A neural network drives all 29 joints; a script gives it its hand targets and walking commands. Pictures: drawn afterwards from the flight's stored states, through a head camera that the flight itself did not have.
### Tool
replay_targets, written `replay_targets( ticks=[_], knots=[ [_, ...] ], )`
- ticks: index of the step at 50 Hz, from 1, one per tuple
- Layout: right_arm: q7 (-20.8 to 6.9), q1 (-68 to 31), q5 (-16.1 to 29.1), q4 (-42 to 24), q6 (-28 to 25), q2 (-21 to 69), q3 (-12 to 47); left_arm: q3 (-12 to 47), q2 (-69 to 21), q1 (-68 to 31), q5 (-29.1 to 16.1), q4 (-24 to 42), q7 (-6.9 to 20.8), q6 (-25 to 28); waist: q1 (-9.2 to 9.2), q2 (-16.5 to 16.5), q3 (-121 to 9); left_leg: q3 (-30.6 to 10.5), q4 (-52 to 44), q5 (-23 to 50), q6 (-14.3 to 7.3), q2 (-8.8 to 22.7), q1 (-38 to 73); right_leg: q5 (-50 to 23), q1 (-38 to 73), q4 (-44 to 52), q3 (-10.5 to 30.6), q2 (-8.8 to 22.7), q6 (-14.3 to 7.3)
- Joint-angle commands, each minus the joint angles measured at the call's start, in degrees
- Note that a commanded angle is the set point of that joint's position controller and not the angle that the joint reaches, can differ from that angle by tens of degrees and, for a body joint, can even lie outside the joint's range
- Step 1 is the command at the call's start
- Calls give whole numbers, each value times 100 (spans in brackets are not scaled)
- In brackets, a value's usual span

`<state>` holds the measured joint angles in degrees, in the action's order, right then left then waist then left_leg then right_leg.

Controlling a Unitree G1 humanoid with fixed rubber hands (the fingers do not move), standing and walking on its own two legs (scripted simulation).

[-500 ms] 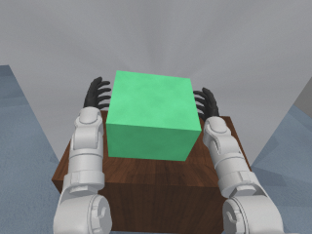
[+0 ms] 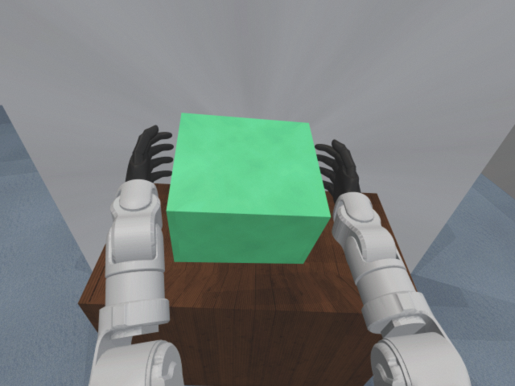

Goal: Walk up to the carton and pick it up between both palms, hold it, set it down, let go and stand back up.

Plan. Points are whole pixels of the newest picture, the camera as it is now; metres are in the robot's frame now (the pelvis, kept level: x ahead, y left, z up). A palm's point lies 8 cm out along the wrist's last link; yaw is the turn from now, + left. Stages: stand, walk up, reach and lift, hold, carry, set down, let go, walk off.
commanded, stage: reach and lift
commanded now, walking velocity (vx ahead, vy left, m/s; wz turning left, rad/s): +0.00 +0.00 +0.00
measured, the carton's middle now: (243, 190) +0.40 +0.00 +0.13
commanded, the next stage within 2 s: hold in 0.70 s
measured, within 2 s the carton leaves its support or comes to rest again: neither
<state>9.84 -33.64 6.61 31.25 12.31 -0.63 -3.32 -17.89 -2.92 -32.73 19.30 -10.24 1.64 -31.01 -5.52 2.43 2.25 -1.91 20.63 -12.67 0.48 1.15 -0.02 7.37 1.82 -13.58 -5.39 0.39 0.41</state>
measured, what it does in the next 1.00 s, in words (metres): stands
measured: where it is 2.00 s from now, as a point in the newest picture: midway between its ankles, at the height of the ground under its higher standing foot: outside the picture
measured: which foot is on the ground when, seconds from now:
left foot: down 0.00-1.00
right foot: down 0.00-1.00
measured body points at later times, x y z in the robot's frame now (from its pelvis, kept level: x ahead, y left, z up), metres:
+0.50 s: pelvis -0.01 +0.00 +0.00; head -0.05 +0.03 +0.45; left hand +0.37 +0.16 +0.20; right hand +0.36 -0.16 +0.17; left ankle +0.00 +0.12 -0.75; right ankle +0.01 -0.12 -0.75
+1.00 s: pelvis -0.02 -0.01 +0.00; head -0.07 +0.02 +0.44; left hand +0.36 +0.16 +0.21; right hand +0.36 -0.15 +0.19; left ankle +0.00 +0.12 -0.75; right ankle +0.01 -0.12 -0.75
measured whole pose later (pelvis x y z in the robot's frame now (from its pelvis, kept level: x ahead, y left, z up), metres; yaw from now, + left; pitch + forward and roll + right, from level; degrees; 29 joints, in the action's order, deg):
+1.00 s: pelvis -0.02 -0.01 +0.00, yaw +0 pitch -11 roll -1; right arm 10.3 -38.8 6.2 31.3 16.8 0.8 -4.7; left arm -21.5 -2.1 -38.1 22.2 -7.5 5.0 -39.1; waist -4.6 3.2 3.5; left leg -2.2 19.4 -10.9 0.9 1.2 2.3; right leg 7.0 3.2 -14.7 -5.6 0.4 -0.3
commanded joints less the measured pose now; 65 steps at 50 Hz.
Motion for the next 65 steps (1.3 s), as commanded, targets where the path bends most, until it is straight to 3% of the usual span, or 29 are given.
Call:
replay_targets(
  ticks=[1,6,11,13,16,19,21,26,32,39,43,45,48,54,56,60,65],
  knots=[
    [-485,-3726,372,-2010,-433,2723,2039,2693,-2921,-2416,-723,387,951,-88,-84,-345,-1805,266,-121,2465,319,-372,174,-1830,1010,-179,-79,-384,98],
    [-479,-3810,478,-2156,-368,2696,2168,2764,-2816,-2520,-758,643,974,-193,-41,-384,-1790,288,-169,2289,312,-375,68,-1639,1059,-162,-99,-375,88],
    [-499,-3965,440,-2195,-292,2607,2087,2599,-2767,-2499,-682,464,999,-331,51,-390,-1632,324,-289,1974,263,-357,-14,-1271,970,-108,-118,-355,73],
    [-510,-4056,459,-2181,-302,2595,2014,2761,-2865,-2746,-788,604,975,-333,-66,-426,-1882,324,-262,1997,309,-350,120,-1187,843,-114,-134,-385,48],
    [-509,-4051,469,-2115,-281,2644,2025,2789,-2874,-2788,-812,645,959,-357,-79,-457,-1853,325,-176,2154,305,-354,206,-1346,893,-129,-111,-380,18],
    [-521,-3956,395,-1877,-194,2594,1876,2621,-2814,-2809,-752,481,986,-428,-111,-491,-1670,357,-308,1732,283,-337,117,-993,837,-100,-114,-362,27],
    [-543,-4029,339,-1787,-185,2535,1812,2464,-2754,-2756,-644,332,1035,-472,-14,-399,-1632,414,-342,1612,235,-349,37,-870,900,-49,-125,-345,29],
    [-497,-4085,405,-1859,-148,2653,1909,2394,-2717,-2796,-655,424,1054,-539,-17,-268,-1664,436,-281,1826,225,-395,15,-1214,1120,-113,-119,-360,78],
    [-484,-4261,462,-1969,-101,2736,1943,2392,-2698,-3031,-667,551,1104,-592,-11,-408,-1680,421,-340,1646,201,-399,11,-1067,1070,-117,-134,-319,54],
    [-508,-4414,407,-1848,-1,2723,1821,2142,-2683,-3114,-613,362,1157,-724,80,-279,-1346,475,-513,1115,112,-394,-286,-550,1068,-48,-126,-309,49],
    [-541,-4411,197,-1455,61,2729,1524,1963,-2604,-3289,-529,121,1238,-781,18,-266,-1225,526,-662,649,66,-379,-337,-104,1001,38,-144,-271,52],
    [-563,-4553,235,-1633,-17,2740,1581,2028,-2642,-3380,-552,185,1245,-755,37,-327,-1412,550,-608,739,71,-394,-297,-119,981,-4,-145,-282,40],
    [-552,-4466,337,-1691,-70,2713,1677,2280,-2695,-3321,-642,436,1170,-723,-58,-524,-1842,481,-406,1430,208,-372,25,-623,1104,-99,-169,-297,22],
    [-519,-4381,297,-1696,-33,2672,1634,2025,-2581,-3160,-482,328,1243,-806,-9,-273,-1387,498,-517,1123,128,-381,-259,-459,1160,-32,-172,-307,44],
    [-531,-4401,288,-1667,-47,2644,1616,2047,-2552,-3226,-506,408,1253,-818,-19,-395,-1420,529,-532,1142,156,-379,-231,-409,1143,-42,-199,-297,42],
    [-550,-4432,330,-1848,-108,2727,1696,2185,-2669,-3232,-545,573,1227,-806,15,-479,-1615,549,-425,1412,199,-391,-71,-518,1116,-62,-225,-330,44],
    [-475,-4267,451,-2075,-91,2727,1975,2286,-2621,-2916,-583,685,1200,-795,23,-327,-1765,505,-279,1934,203,-412,109,-1109,1246,-119,-191,-345,73]
  ],
)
